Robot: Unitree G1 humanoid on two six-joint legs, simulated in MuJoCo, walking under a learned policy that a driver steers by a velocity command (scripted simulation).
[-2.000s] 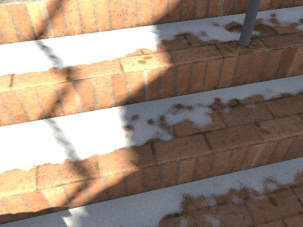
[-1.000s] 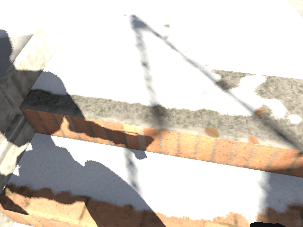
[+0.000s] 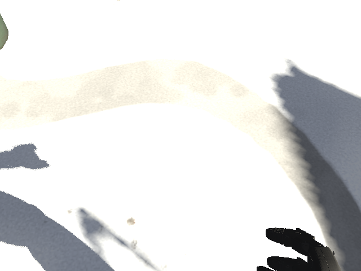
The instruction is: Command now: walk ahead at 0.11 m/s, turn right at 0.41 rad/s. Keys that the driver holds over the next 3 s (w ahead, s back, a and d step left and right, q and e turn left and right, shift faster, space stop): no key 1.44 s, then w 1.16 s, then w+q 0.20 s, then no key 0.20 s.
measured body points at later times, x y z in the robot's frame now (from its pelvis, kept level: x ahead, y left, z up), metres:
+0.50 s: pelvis +0.12 -0.02 +0.10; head +0.10 -0.04 +0.55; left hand +0.25 +0.18 +0.00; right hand +0.20 -0.26 -0.03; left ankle +0.14 +0.10 -0.63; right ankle +0.17 -0.12 -0.63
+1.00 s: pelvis +0.17 -0.02 +0.11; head +0.16 -0.02 +0.56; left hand +0.29 +0.21 -0.01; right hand +0.22 -0.26 -0.03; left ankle +0.14 +0.11 -0.63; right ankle +0.17 -0.12 -0.63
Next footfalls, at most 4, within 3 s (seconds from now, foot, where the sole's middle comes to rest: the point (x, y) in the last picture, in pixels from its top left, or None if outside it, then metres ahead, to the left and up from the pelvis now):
0.36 right None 0.21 -0.12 -0.67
2.16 left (181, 213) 0.61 0.05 -0.67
2.74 right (227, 144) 0.92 -0.13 -0.67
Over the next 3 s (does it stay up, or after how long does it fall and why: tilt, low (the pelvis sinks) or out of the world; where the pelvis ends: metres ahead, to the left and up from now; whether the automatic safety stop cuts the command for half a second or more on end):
stays up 0.88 -0.05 0.12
